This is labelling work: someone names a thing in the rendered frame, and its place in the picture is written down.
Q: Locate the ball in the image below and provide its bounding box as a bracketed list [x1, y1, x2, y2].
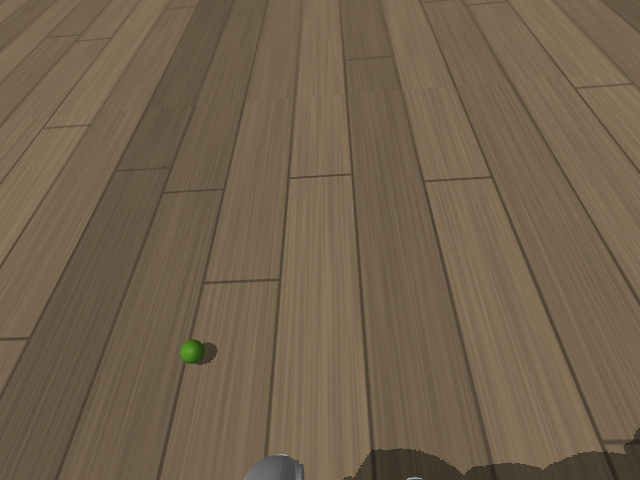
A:
[180, 340, 204, 364]

